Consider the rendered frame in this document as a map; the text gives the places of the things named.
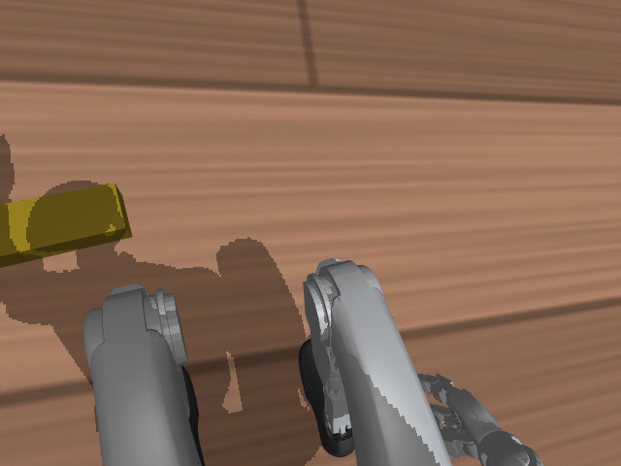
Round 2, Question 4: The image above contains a right robot arm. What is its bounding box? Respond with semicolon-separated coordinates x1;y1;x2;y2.
477;431;543;466

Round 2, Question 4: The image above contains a carton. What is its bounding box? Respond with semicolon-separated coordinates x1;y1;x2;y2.
0;183;132;268

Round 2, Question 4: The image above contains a right robot foot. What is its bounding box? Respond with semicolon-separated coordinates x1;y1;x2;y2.
299;339;355;457

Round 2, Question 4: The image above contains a right robot hand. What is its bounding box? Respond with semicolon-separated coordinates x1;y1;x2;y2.
417;374;503;461

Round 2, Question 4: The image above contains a left robot foot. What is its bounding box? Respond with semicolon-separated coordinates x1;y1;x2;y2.
181;365;205;466

